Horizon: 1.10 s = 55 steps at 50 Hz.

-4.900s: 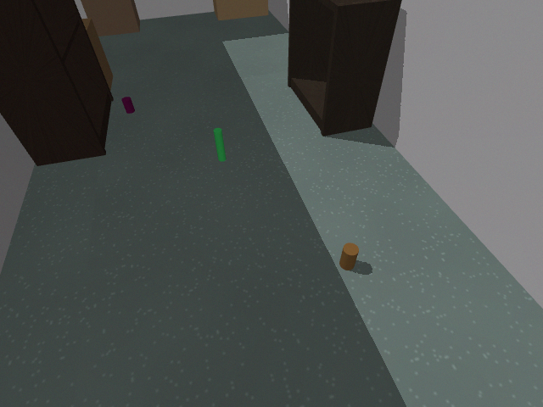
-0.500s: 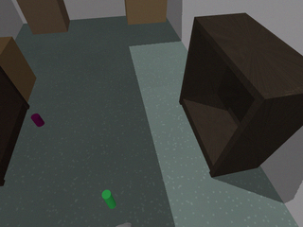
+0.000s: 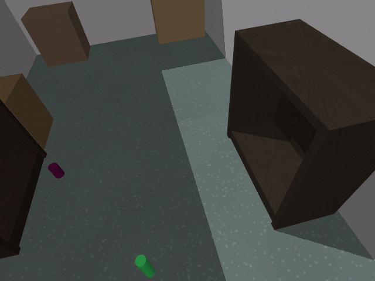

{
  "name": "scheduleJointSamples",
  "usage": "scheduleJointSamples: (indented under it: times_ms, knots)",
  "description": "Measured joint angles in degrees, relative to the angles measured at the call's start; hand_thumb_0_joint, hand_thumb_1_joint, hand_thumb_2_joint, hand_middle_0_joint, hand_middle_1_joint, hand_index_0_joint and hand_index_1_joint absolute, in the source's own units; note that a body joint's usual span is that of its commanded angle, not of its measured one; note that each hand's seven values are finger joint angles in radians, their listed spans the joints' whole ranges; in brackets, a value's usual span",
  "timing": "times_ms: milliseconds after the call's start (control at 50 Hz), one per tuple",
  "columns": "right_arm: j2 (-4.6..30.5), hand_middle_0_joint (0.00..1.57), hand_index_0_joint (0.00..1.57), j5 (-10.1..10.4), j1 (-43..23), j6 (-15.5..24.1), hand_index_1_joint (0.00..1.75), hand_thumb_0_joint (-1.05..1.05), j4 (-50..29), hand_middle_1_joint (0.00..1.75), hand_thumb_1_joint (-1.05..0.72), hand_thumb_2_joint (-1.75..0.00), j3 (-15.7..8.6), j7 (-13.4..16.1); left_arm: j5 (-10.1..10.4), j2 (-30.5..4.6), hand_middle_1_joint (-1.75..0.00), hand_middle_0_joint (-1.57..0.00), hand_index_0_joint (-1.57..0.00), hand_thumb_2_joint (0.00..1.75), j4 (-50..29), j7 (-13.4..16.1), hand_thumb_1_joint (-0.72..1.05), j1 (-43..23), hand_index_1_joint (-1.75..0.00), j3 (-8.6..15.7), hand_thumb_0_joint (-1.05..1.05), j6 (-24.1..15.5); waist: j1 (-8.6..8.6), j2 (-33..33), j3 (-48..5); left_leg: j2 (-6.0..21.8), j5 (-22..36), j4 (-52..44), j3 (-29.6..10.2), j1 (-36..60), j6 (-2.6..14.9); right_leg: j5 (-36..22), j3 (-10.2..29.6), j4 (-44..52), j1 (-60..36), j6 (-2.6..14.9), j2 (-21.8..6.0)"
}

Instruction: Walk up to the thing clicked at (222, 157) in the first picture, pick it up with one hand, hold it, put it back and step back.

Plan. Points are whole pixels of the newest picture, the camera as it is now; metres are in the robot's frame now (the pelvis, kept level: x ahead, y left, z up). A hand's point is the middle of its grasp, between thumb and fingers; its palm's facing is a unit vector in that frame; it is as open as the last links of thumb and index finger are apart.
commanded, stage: walk up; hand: left
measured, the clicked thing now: (145, 266) +0.32 +0.28 -0.66
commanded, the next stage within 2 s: none
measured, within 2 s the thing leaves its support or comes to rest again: neither
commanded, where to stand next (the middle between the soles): +0.06 +0.02 m, yaw +1 degrees
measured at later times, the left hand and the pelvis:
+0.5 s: hand out of the picture +0.11 +0.27 -0.15, palm faces -0.02 -0.93 -0.36, open 7.4 cm; pelvis +0.03 +0.01 +0.00, yaw +0 degrees
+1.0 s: hand out of the picture +0.12 +0.28 -0.15, palm faces -0.02 -0.94 -0.34, open 7.4 cm; pelvis +0.04 +0.02 +0.01, yaw -1 degrees
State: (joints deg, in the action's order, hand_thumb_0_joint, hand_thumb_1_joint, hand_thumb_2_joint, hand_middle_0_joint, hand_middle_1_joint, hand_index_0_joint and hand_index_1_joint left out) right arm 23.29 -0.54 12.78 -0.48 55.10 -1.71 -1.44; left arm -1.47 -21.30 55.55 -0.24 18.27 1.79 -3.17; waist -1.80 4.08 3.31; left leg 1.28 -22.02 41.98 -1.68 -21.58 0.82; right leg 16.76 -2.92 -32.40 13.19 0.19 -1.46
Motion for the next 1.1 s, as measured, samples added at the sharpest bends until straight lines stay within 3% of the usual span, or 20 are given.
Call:
scheduleJointSamples:
  times_ms: [60,100,180,200,240,300,560,1100]
  knots:
    - [-0.6,0.21,0.2,0.1,-0.7,0.9,0.3,0.01,0.8,0.3,-0.91,-0.9,0.4,0.1,0.6,-0.1,-0.3,-0.2,-0.2,0.9,-0.6,-0.2,0.9,-1.9,-0.3,-0.4,0.01,0.2,0.25,-0.9,0.9,0.2,5.8,-7.6,0.9,3.5,-0.24,1.3,-0.2,-1.6,0.4,-0.7,-0.9]
    - [-1.7,0.21,0.2,0.0,-1.7,1.4,0.3,0.01,1.7,0.3,-0.91,-0.9,0.4,0.4,1.1,-0.6,-0.3,-0.2,-0.2,0.9,-0.5,0.0,0.9,-3.8,-0.3,-0.5,0.01,0.8,0.3,-3.1,2.0,-1.2,9.9,-9.5,1.9,4.8,-0.95,2.6,0.5,-3.8,0.8,-1.32,-2.6]
    - [-2.7,0.21,0.2,0.1,-2.6,1.9,0.3,0.01,2.1,0.3,-0.91,-0.9,1.0,0.2,1.7,-0.6,-0.3,-0.2,-0.2,0.9,-0.1,0.2,0.9,-6.3,-0.3,-0.9,0.01,1.8,0.59,-4.6,1.2,-0.9,7.9,-8.6,2.3,4.7,-0.68,6.6,1.6,-4.5,1.0,0.42,-1.4]
    - [-2.9,0.21,0.2,0.1,-2.8,1.7,0.3,0.01,2.2,0.3,-0.91,-0.9,1.1,0.2,1.6,-0.7,-0.3,-0.2,-0.2,0.9,0.3,0.2,0.9,-6.7,-0.3,-0.9,0.01,1.8,0.78,-4.8,0.9,-0.6,7.6,-8.4,2.3,4.8,-0.74,5.3,1.7,-3.6,0.6,0.43,-1.0]
    - [-2.9,0.21,0.2,0.3,-3.4,1.4,0.3,0.01,2.6,0.3,-0.91,-0.9,1.4,0.3,1.5,-0.7,-0.3,-0.2,-0.2,0.9,1.0,0.2,0.91,-7.3,-0.3,-1.0,0.01,1.4,1.11,-4.9,0.3,-0.1,7.1,-8.0,2.1,5.1,-1.1,1.4,1.5,-1.5,-0.5,-0.46,-0.5]
    - [-2.6,0.21,0.2,0.4,-4.3,1.2,0.3,0.01,3.3,0.3,-0.91,-0.9,1.5,0.4,1.2,-0.2,-0.3,-0.2,-0.2,0.9,2.0,0.1,0.91,-7.7,-0.3,-1.4,0.01,1.0,1.5,-4.6,-0.7,0.4,6.9,-8.4,1.9,5.6,-1.32,1.4,1.3,0.0,-1.6,-1.12,-0.1]
    - [-1.8,0.21,0.2,0.5,-7.2,1.4,0.3,0.01,6.2,0.3,-0.91,-0.9,1.3,0.5,1.3,-0.3,-0.3,-0.2,-0.2,0.9,5.8,0.0,0.91,-10.3,-0.3,-1.6,0.01,1.2,1.53,-3.3,-0.3,0.5,7.5,-11.3,2.1,8.2,-1.33,0.6,1.3,3.3,-4.4,-1.08,0.1]
    - [-2.7,0.21,0.2,0.1,-6.9,1.0,0.3,0.01,9.7,0.3,-0.91,-0.9,1.0,0.8,1.2,0.6,-0.3,-0.2,-0.2,0.9,8.6,-0.2,0.91,-12.1,-0.3,-1.4,0.01,2.4,1.71,-4.3,-0.1,-0.4,8.8,-16.2,2.9,11.7,-0.87,-0.7,1.9,7.8,-7.5,-1.75,-0.8]
